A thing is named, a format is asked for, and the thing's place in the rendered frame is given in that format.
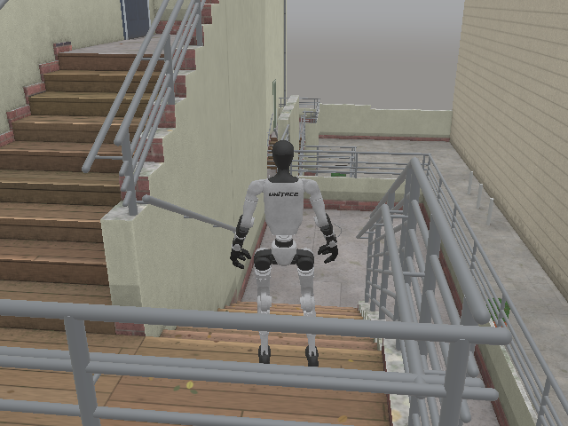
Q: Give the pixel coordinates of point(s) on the left robot hand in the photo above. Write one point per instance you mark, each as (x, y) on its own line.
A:
(241, 255)

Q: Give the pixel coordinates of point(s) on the right robot forearm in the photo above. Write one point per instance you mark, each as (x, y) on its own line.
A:
(329, 233)

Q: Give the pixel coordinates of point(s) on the robot torso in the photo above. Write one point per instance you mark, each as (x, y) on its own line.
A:
(283, 208)

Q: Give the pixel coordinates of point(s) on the left robot upper arm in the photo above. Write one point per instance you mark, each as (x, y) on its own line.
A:
(255, 188)

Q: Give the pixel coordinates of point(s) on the left robot forearm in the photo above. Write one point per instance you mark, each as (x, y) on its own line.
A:
(240, 236)

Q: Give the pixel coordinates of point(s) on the right robot hand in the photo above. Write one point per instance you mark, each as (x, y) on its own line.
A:
(325, 249)

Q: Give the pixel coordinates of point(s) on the right robot upper arm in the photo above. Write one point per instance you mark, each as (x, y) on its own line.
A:
(312, 188)

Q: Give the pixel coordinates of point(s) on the left robot thigh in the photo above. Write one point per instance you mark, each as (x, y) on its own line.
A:
(263, 266)

